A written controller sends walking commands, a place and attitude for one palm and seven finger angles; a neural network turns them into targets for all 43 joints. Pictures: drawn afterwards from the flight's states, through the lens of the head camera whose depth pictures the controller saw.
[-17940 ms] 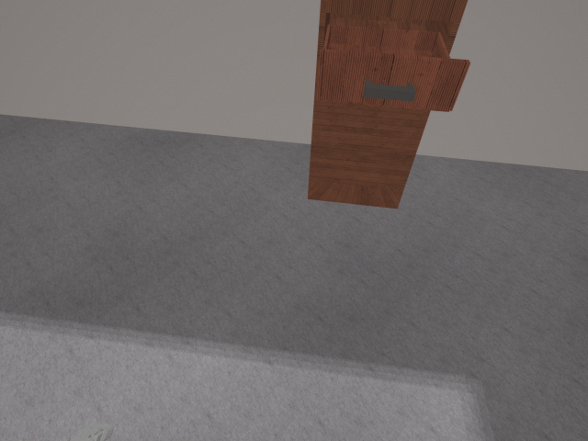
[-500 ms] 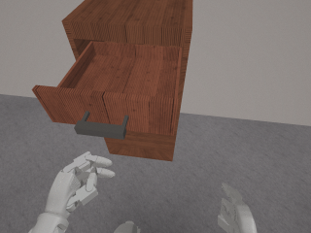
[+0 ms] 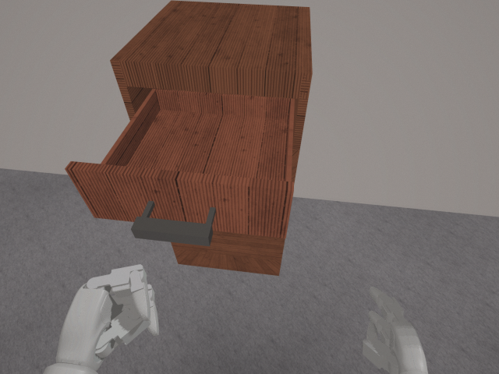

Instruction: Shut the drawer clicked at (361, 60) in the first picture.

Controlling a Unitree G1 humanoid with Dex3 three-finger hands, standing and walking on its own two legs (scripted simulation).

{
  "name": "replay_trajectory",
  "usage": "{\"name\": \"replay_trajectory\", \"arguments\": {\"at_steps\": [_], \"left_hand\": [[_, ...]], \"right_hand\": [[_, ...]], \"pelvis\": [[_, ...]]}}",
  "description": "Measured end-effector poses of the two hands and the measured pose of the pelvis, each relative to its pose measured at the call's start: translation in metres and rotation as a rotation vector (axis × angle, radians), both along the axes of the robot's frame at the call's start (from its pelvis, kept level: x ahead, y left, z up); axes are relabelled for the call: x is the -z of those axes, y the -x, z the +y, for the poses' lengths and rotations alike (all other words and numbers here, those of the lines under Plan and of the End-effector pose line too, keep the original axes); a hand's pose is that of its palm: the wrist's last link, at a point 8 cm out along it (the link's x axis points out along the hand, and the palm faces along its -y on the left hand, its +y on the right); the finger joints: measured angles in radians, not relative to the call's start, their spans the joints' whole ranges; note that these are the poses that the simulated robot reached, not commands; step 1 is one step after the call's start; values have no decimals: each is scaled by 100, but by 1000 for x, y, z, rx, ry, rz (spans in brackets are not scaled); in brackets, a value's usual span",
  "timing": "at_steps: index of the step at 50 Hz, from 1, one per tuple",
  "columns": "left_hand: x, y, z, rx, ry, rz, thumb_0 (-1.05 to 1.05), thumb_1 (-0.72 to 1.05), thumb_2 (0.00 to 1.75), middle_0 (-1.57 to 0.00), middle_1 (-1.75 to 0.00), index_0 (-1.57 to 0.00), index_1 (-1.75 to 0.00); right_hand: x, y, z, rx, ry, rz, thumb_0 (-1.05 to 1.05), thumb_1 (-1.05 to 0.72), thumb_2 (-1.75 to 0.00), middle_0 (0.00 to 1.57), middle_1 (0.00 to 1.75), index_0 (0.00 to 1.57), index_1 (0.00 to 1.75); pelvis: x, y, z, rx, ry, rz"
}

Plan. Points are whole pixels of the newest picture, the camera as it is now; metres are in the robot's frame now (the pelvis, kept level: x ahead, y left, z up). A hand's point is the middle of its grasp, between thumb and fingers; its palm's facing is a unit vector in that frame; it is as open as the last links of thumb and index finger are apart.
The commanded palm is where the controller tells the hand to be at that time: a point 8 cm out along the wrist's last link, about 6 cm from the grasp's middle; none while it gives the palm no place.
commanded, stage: raise the hand and make a fist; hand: left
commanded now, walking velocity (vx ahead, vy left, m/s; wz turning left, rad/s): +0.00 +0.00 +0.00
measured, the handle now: (176, 220) +0.36 +0.16 +0.04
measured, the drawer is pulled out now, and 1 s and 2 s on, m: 0.28 0.28 0.28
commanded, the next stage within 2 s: bring the fist close to the handle in 0.70 s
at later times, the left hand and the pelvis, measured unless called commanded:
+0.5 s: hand (138, 309) +0.17 +0.14 +0.14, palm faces -0.03 -1.00 -0.08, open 3.2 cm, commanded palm +0.12 +0.20 +0.15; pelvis +0.01 -0.01 +0.02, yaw +0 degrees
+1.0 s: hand (148, 316) +0.17 +0.13 +0.13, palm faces -0.03 -1.00 -0.07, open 3.2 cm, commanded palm +0.14 +0.19 +0.13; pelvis +0.00 -0.03 +0.02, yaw +1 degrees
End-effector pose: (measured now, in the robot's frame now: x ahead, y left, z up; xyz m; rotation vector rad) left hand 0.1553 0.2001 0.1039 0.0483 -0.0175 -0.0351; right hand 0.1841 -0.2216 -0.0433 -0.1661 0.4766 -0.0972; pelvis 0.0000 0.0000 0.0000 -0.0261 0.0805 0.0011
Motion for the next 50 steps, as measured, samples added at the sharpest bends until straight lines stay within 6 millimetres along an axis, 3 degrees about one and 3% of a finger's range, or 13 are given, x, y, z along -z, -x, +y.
{"name": "replay_trajectory", "arguments": {"at_steps": [9,19,32,43,50], "left_hand": [[-20,1,-6,11,-8,-8,1,90,90,-136,-156,-136,-156],[-41,-1,-3,3,-38,-24,1,90,90,-139,-160,-140,-159],[-38,14,-1,-21,-48,-8,1,90,90,-140,-160,-140,-160],[-40,15,-10,-5,-46,-28,1,90,90,-140,-160,-140,-160],[-25,8,-12,-8,-22,4,1,90,90,-140,-160,-140,-160]], "right_hand": [[-9,-17,22,-79,-36,-34,1,-90,-90,20,30,20,30],[-7,-8,9,-57,-43,-10,2,-90,-90,20,30,20,30],[-15,-3,-24,-13,-9,-58,2,-90,-90,20,30,20,30],[-17,-3,-25,-29,-26,-100,2,-90,-90,20,30,20,30],[-12,2,-26,-37,-17,-76,2,-90,-90,20,30,20,30]], "pelvis": [[-6,-4,0,-10,-1,-30],[-13,-9,-8,-6,-8,-52],[-16,-8,-22,-8,-13,-72],[-18,-2,-29,-10,-18,-84],[-17,1,-30,-14,-18,-77]]}}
